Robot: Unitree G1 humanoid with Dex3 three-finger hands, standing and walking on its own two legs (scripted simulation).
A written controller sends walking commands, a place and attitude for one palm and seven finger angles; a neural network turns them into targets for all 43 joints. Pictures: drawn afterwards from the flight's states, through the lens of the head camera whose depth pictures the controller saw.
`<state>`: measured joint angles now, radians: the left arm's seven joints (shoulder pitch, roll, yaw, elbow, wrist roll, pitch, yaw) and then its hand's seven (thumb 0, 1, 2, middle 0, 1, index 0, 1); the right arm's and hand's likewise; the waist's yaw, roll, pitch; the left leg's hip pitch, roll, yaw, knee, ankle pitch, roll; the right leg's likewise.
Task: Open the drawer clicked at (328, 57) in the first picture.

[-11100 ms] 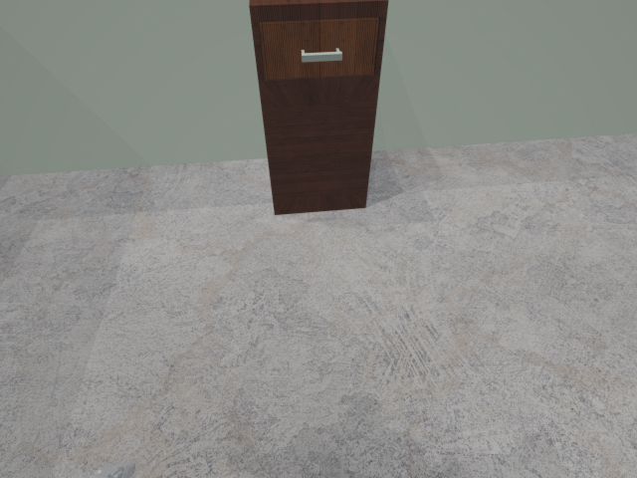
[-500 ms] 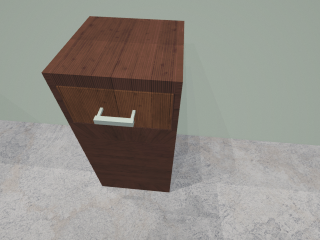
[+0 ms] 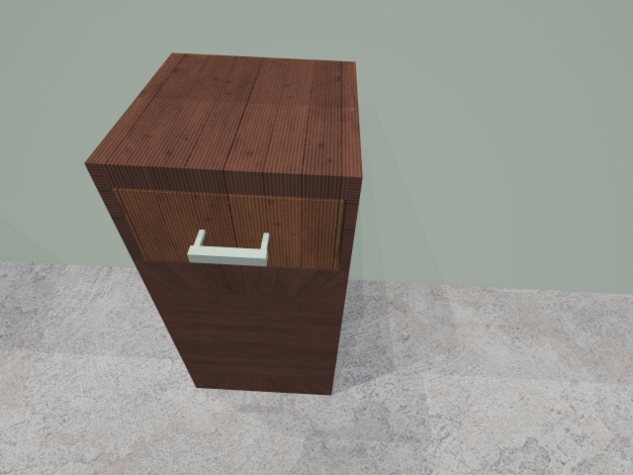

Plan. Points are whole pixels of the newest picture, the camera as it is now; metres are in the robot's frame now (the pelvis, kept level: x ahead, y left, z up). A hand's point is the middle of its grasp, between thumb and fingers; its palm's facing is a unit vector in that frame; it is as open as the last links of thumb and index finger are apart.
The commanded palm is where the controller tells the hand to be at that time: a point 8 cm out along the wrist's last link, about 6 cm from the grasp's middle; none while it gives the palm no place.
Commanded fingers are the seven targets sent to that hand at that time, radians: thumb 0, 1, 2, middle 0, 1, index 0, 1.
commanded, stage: look again from close up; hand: left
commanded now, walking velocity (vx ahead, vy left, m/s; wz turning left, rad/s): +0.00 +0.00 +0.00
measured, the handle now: (230, 246) +0.49 +0.19 -0.03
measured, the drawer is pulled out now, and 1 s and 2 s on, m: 0.00 0.00 0.00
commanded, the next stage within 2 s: shuffle to correct the standing spot in 0.54 s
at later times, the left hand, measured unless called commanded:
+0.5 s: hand out of the picture +0.02 +0.17 -0.18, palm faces +0.02 -0.97 -0.23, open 7.3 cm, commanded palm none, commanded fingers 0.00 0.90 0.90 -0.20 -0.30 -0.20 -0.30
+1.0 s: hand out of the picture +0.01 +0.15 -0.18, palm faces +0.03 -0.97 -0.25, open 7.3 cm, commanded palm none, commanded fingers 0.00 0.90 0.90 -0.20 -0.30 -0.20 -0.30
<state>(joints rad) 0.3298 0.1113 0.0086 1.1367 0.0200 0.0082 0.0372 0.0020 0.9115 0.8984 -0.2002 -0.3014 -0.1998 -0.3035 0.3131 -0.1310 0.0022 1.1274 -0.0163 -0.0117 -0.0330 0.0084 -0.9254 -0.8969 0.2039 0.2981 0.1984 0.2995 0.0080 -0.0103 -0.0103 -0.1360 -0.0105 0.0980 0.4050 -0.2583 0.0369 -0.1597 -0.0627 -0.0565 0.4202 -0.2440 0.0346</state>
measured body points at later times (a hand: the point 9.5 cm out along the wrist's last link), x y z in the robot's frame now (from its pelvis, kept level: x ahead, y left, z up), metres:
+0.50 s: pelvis +0.01 -0.01 -0.01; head +0.01 -0.02 +0.44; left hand +0.02 +0.22 -0.16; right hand +0.00 -0.22 -0.17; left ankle -0.02 +0.09 -0.74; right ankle -0.01 -0.14 -0.74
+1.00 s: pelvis -0.02 -0.04 -0.01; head +0.01 -0.05 +0.44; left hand +0.01 +0.20 -0.16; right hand +0.02 -0.27 -0.17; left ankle -0.02 +0.09 -0.74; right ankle -0.01 -0.14 -0.74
